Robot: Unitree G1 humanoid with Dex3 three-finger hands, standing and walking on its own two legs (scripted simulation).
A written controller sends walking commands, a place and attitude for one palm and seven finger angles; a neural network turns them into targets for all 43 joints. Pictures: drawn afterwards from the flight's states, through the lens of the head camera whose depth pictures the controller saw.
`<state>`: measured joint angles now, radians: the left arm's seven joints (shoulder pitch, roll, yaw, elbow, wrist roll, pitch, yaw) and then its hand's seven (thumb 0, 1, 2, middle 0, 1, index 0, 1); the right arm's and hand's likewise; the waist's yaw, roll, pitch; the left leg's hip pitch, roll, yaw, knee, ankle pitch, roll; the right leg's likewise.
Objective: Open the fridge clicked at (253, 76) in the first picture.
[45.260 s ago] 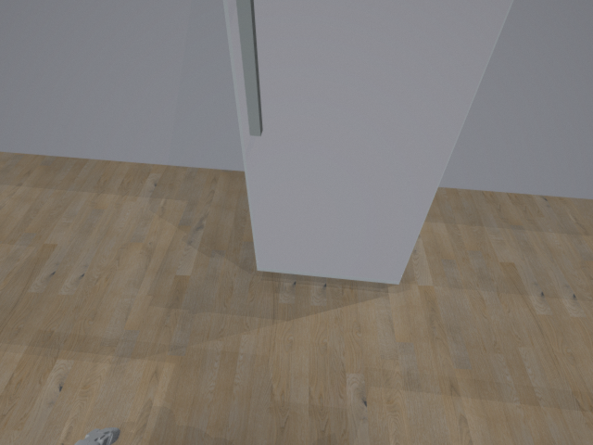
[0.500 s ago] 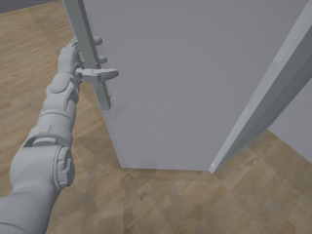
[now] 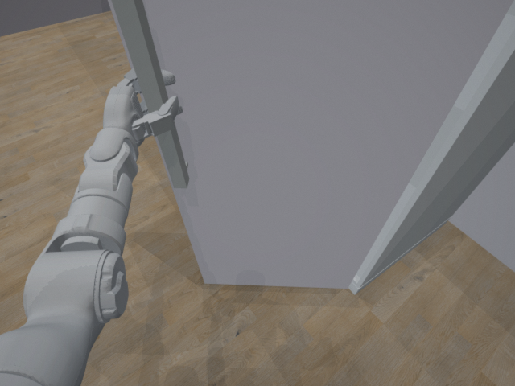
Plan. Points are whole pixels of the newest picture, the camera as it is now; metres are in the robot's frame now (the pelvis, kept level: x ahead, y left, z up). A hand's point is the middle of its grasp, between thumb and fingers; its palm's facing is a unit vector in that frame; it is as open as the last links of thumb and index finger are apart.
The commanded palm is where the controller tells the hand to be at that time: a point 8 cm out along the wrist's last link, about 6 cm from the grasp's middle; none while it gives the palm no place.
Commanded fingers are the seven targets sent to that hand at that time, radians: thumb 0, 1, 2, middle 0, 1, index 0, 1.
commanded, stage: grip the handle and tug to test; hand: left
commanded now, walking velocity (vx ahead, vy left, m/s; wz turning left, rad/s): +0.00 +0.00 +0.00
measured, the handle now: (162, 99) +0.53 +0.14 +0.17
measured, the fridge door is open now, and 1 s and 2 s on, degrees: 53 60 88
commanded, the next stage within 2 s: pull the door a little, standing still in 0.60 s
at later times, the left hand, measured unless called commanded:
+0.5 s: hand (166, 119) +0.47 +0.12 +0.18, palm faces -0.05 -1.00 +0.00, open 6.1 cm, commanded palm +0.43 +0.18 +0.18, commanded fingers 0.00 0.90 0.90 -0.45 -1.40 -0.45 -1.40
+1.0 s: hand (163, 142) +0.42 +0.12 +0.18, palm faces -0.07 -1.00 +0.00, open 6.3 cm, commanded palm +0.36 +0.18 +0.18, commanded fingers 0.00 0.90 0.90 -0.45 -1.40 -0.45 -1.40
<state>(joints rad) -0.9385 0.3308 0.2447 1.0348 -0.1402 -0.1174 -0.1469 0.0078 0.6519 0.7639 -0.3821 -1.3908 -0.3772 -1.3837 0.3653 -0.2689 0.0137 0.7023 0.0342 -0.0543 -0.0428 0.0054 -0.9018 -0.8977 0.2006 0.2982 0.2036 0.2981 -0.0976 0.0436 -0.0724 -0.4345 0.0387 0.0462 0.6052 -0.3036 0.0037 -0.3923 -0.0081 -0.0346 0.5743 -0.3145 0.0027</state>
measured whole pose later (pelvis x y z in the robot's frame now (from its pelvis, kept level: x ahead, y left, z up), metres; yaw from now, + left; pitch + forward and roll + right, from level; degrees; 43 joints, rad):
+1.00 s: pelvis +0.00 -0.01 +0.01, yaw -1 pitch +3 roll +0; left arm -0.60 0.24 0.19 0.61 -0.18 0.02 -0.15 0.00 0.64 0.71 -0.36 -1.39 -0.34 -1.37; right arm 0.27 -0.26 0.02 0.63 0.06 -0.02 -0.05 0.01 -0.90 -0.90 0.20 0.30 0.20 0.30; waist -0.04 0.05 -0.07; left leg -0.28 0.04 0.06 0.52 -0.28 0.00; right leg -0.26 -0.01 -0.02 0.51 -0.30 0.00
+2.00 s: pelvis -0.09 -0.11 -0.01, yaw +13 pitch -1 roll +2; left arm -0.03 0.21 -0.04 -0.35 -0.02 0.02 0.08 -0.10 0.63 0.68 -0.31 -1.34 -0.11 -1.17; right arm 0.21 -0.16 -0.01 0.64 -0.04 -0.10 -0.10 0.01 -0.90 -0.90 0.20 0.30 0.20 0.30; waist -0.09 0.00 0.10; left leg -0.32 0.02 0.00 0.62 -0.31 -0.03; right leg -0.48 0.01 -0.12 0.87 -0.37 -0.03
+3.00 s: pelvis +0.10 -0.52 +0.01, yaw +59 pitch +1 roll -3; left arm -0.17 0.31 0.28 -0.22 -0.05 -0.02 0.05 -0.08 0.61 0.83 -0.46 -1.40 -0.17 -1.26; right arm 0.19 -0.16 -0.02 0.67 -0.02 -0.14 -0.07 0.01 -0.90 -0.90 0.20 0.30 0.20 0.30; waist -0.03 0.04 0.20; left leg -0.33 0.14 -0.04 0.56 -0.26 -0.06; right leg -0.49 0.00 -0.01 0.88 -0.39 0.04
